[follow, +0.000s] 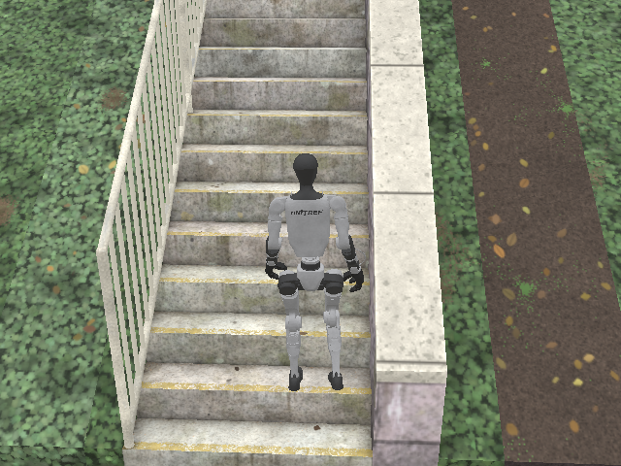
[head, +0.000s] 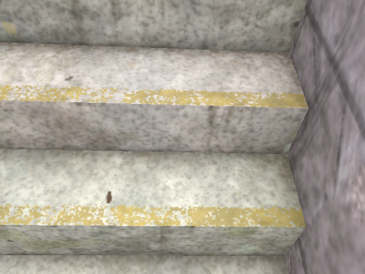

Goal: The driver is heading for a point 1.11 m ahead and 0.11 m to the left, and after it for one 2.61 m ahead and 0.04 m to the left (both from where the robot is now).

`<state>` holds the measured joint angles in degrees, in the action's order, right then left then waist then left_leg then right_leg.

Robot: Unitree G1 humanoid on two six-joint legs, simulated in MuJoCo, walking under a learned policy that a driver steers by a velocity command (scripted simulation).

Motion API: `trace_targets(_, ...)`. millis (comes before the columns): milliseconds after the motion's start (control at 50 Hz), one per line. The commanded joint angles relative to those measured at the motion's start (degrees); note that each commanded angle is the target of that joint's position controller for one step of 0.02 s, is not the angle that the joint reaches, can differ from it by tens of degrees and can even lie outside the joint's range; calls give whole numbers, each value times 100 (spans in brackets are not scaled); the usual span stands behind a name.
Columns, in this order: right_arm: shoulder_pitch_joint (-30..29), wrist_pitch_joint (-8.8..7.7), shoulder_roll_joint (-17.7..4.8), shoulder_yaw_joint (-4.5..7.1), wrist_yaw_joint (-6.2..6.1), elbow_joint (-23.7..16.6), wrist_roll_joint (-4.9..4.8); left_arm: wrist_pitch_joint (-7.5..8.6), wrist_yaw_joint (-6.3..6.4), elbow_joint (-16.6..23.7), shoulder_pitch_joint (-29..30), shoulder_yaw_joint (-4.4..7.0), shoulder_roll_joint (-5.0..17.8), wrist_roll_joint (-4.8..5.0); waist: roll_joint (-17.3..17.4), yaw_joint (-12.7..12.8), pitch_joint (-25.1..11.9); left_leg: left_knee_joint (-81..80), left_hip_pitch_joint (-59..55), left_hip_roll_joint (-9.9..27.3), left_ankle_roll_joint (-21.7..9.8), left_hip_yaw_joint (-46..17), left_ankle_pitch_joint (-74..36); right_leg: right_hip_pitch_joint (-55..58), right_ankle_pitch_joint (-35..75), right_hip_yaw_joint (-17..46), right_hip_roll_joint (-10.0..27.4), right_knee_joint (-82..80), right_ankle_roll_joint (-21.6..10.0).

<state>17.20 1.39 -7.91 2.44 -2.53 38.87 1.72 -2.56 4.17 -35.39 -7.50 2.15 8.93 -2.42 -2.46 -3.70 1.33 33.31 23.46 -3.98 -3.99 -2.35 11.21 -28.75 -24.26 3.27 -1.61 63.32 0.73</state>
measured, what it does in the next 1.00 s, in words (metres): walks ahead: right foot, then left foot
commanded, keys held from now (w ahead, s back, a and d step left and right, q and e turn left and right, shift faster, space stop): q+shift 0.16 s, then w+q+shift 0.18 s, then w+e+shift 0.66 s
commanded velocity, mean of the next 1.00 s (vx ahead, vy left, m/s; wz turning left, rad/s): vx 0.61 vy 0.00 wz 0.00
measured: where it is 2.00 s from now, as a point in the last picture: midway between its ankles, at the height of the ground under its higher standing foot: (90, 97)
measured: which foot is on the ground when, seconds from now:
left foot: down 0.00-0.20, up 0.22-0.72, down 0.74-1.00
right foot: up 0.00-0.18, down 0.20-0.72, up 0.74-1.00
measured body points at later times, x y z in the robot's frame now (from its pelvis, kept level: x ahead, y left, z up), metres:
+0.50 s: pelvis +0.02 +0.01 +0.01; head +0.06 +0.01 +0.46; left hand -0.05 +0.27 -0.11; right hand +0.29 -0.11 -0.09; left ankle +0.02 +0.18 -0.55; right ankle +0.03 -0.09 -0.73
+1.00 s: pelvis +0.23 +0.19 +0.02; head +0.26 +0.20 +0.47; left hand +0.53 +0.40 +0.03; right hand +0.22 -0.06 -0.12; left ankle +0.07 +0.28 -0.72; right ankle +0.32 +0.12 -0.45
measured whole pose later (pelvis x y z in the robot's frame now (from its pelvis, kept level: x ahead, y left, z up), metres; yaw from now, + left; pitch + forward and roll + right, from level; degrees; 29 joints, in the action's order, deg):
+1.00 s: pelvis +0.23 +0.19 +0.02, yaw +2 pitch +5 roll +1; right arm 23.9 -7.3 -11.8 2.1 0.3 61.7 0.5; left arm 0.4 1.8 -26.8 9.5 -0.3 7.9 -1.6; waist -1.8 2.8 -2.3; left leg 10.5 -4.3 2.5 0.9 19.0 5.8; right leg -71.7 -24.3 -4.3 -4.4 111.5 -10.2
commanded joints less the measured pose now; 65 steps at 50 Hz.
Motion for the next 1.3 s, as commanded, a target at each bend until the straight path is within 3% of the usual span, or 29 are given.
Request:
trace_targets(20,-476,-25,-1052,397,-111,-435,-9,36,-13,679,52,123,339,-104,988,289,-240,-1344,-513,794,-998,-2183,1164,-891,430,-155,-146,1152,35)
trace_targets(160,-218,153,-1252,565,-17,-379,114,-94,176,740,-305,-50,352,194,1355,344,-491,-1598,-585,831,-420,-3036,1411,634,-1005,259,-257,-2590,-147)
trace_targets(200,-506,136,-1187,615,172,-268,-112,-26,193,285,-1130,-2,502,363,927,775,-525,-1025,968,35,-53,-2224,2768,2565,190,-566,-560,-4355,-396)
trace_targets(220,-630,84,-964,619,242,-259,-257,52,194,322,-951,73,801,391,-515,917,-536,1441,2491,-542,75,-1455,3132,3454,43,631,601,-4268,-652)
trace_targets(240,-1158,37,-736,495,227,-684,-152,120,174,590,-226,200,1311,7,-2368,764,-591,4317,3294,-763,278,-210,1776,2540,-1278,2459,2108,-4848,-1274)
trace_targets(280,-621,41,-948,444,241,-606,303,327,133,634,396,38,655,-12,-616,-53,-488,6840,3381,-41,326,-508,554,1395,-1842,2227,2095,-4615,-1135)
trace_targets(340,-586,48,-887,250,344,-584,75,500,25,219,-352,81,793,-46,240,116,48,6464,4081,122,469,-308,308,1590,-1989,1345,1723,-4603,-1015)
trace_targets(420,-1588,-118,-404,16,496,-782,36,818,-120,-592,-1856,257,1078,-44,237,900,-39,5892,4836,26,404,-528,-104,2716,-1922,1753,1704,-4816,-1388)
trace_targets(460,-1847,-156,-329,-64,539,-892,88,913,-111,-764,-1931,279,1028,144,78,772,-1,5735,5051,462,376,-235,-35,2849,-1796,2083,1734,-5097,-1631)
trace_targets(540,-2064,-205,-252,-169,632,-799,86,1033,-128,-821,-1847,235,558,123,-154,711,-60,5274,3998,961,436,450,-114,1814,-1119,1899,1247,-5184,-1836)
trace_targets(600,-2520,-409,-286,-182,742,-1019,37,1092,-90,-679,-1571,387,880,42,-612,739,-49,3574,2524,981,292,480,348,1467,36,1873,1270,-5658,-1880)
trace_targets(700,-283,-747,-771,212,372,-401,-220,1014,-346,-656,-905,613,1275,57,-340,-600,-1278,-517,-2080,225,9,934,-359,1477,5631,968,793,-2800,-1535)
trace_targets(740,432,-783,-1079,331,247,-28,12,1094,-484,-416,-488,484,655,208,86,-853,-1062,-1342,-3720,889,307,620,-701,-735,2948,611,70,369,-1198)
trace_targets(760,479,-814,-1129,239,301,96,145,1202,-405,-123,-335,177,-452,359,790,-370,-762,-50,-4378,1860,689,-452,-4139,-3055,643,688,-344,2632,-1133)
trace_targets(780,596,-668,-1695,400,275,158,440,1101,-238,20,-831,316,21,483,1547,-248,-1989,-713,-4878,3433,-104,-2047,-4479,-3744,642,417,-240,4712,-649)
trace_targets(820,-57,-741,-551,127,319,459,417,942,-43,424,740,106,-312,210,1434,-67,-727,-1801,-3348,3093,-801,-1680,431,-5389,494,96,-94,7967,-624)
trace_targets(920,-619,-1138,-51,-140,474,1660,174,367,-187,1315,1492,-227,-330,85,511,1350,735,-3028,-365,2017,243,1485,-1360,-4523,-63,217,42,6663,-1245)
trace_targets(960,-859,-1178,-816,-38,395,1466,24,174,-219,1288,1394,-191,182,30,559,1529,436,-3527,123,1636,232,2384,-6107,-2717,-300,-876,-148,4569,-1244)
trace_targets(980,-1479,-1183,-1258,8,248,1158,-316,152,-251,994,512,-157,484,-54,601,2028,-314,-3147,413,1402,-1,2584,-9144,-678,-108,-1283,-353,3341,-1154)
trace_targets(1000,-1439,-1156,-1774,83,3,919,-613,111,-276,351,-506,-25,865,212,378,2150,-1484,-1975,77,1459,-255,2395,-11644,766,470,-1732,-845,3044,-916)
trace_targets(1020,-1723,-1333,-2744,364,48,603,-461,68,-157,305,-1884,-12,822,127,1072,2638,-2214,-446,-960,2213,-400,1906,-13740,1240,-285,-1490,-490,2531,-878)
trace_targets(1040,-1250,-1378,-2322,308,92,267,-613,204,-203,135,-1190,71,1266,36,339,1982,-2662,907,-510,1706,-62,1695,-13283,2176,-123,-1289,-999,1376,-1054)
trace_targets(1060,-802,-1386,-2256,342,259,145,-545,199,-221,85,-984,191,1388,164,-91,1512,-3105,2961,468,1354,-174,1117,-9375,3205,431,-280,-803,-88,-1315)
trace_targets(1080,-553,-1266,-1709,277,436,-5,3,104,-138,200,-133,337,1471,322,-995,780,-3072,5080,1341,408,-120,817,-2129,3327,685,657,-513,-1614,-1696)
trace_targets(1100,-15,-1182,-902,48,493,-167,393,116,-208,183,812,422,1295,134,-992,30,-3279,7748,2579,24,39,-214,-1195,3607,-169,1405,-232,-1958,-1978)
trace_targets(1140,-1199,-1197,302,-392,333,-728,441,339,-378,-666,-533,401,1261,-18,237,329,-1670,9891,3529,346,-47,-243,-853,2275,1147,873,-264,-2247,-1519)
trace_targets(1160,-641,-1132,913,-642,188,-872,404,465,-509,-980,-615,343,1183,-82,360,-331,-973,10589,4358,445,-19,-242,-580,1991,2377,471,3,-2435,-1365)
trace_targets(1200,-1299,-924,137,-567,246,-1253,354,642,-445,-720,-198,303,1137,50,808,-162,34,9299,4306,669,231,-38,-403,-159,-26,1989,451,-4170,-1570)
trace_targets(1300,-3187,-596,394,-708,-49,-2291,129,1004,-439,-1317,-747,329,1228,79,104,248,629,9327,5686,951,53,-143,1331,-223,-1021,2206,729,-5363,-1677)
Velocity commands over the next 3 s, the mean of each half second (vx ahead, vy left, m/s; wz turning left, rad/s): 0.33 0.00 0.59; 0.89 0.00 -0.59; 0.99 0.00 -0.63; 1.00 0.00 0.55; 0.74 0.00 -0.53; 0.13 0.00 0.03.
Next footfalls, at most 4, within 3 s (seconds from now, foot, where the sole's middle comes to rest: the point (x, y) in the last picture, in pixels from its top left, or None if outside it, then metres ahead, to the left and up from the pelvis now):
0.20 right None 0.07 -0.08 -0.76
0.74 left None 0.11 0.29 -0.76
1.14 right None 0.36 0.16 -0.56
1.46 left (73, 195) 0.57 0.27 -0.36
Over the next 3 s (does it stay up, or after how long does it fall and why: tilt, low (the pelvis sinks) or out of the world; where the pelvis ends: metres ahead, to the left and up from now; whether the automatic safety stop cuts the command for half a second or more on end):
stays up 1.20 0.22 0.95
